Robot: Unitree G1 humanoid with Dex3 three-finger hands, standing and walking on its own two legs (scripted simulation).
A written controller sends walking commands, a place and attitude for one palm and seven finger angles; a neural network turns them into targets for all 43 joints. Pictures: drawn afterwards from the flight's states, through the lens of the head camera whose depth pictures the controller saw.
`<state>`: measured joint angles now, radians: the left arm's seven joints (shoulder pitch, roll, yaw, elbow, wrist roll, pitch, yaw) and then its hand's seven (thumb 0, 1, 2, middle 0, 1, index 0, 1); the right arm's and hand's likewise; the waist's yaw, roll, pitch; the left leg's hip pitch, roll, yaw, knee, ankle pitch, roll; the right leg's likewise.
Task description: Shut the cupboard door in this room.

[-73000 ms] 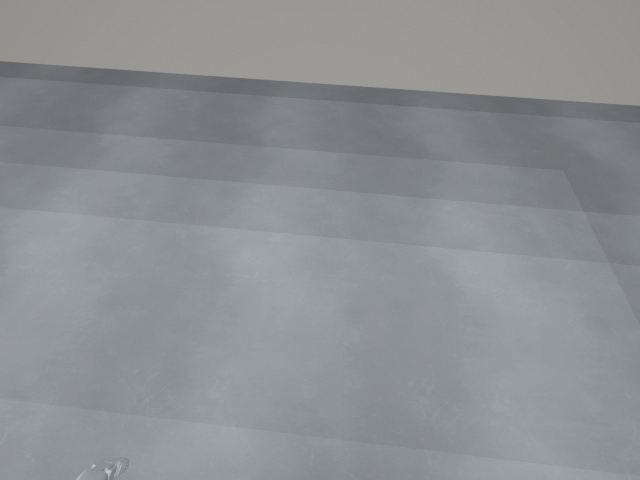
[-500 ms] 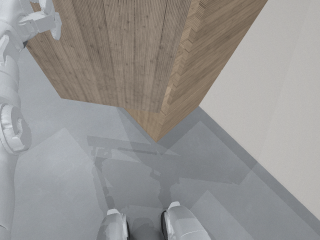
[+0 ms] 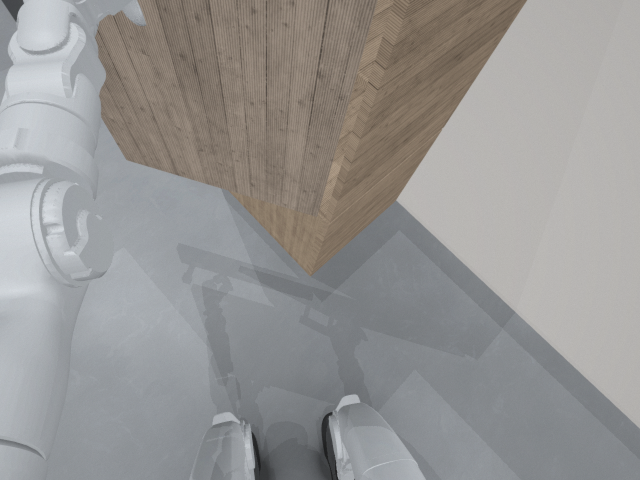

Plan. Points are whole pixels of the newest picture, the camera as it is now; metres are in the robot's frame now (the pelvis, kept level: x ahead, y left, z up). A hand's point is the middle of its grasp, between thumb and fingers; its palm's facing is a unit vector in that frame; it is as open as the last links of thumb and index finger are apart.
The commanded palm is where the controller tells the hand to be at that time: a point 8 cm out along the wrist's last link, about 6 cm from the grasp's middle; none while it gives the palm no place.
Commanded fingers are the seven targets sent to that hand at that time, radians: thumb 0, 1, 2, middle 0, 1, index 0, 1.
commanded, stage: pull the fist back off the door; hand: left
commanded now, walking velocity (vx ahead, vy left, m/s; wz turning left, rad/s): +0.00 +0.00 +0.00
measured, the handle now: out of the picture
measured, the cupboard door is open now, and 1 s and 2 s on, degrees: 31 30 30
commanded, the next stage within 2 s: draw the hand back to the body in 0.72 s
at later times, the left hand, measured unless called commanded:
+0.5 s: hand (135, 29) +0.56 +0.10 +0.15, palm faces +0.11 -0.99 -0.02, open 3.1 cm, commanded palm +0.51 +0.15 +0.15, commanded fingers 0.00 0.90 0.90 -1.30 -1.50 -1.30 -1.50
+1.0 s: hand (127, 59) +0.51 +0.11 +0.16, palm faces +0.08 -1.00 -0.01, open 3.1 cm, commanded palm +0.45 +0.16 +0.17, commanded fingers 0.00 0.90 0.90 -1.30 -1.50 -1.30 -1.50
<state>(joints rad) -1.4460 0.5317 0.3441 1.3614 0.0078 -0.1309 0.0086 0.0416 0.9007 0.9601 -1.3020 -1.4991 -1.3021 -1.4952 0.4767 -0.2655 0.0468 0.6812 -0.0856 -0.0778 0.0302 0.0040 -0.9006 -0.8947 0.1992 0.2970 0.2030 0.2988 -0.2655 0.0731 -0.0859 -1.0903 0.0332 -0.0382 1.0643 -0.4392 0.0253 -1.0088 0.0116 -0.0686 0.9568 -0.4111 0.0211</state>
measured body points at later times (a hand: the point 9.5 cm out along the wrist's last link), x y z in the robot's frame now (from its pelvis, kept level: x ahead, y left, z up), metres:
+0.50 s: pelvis +0.03 -0.02 +0.04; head +0.13 -0.02 +0.47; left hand +0.55 +0.16 +0.15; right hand -0.02 -0.28 -0.08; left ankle +0.02 +0.10 -0.66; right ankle +0.01 -0.14 -0.66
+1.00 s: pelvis +0.02 -0.02 +0.04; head +0.09 -0.02 +0.48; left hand +0.50 +0.16 +0.16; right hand +0.05 -0.27 -0.09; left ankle +0.02 +0.10 -0.66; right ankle +0.01 -0.14 -0.66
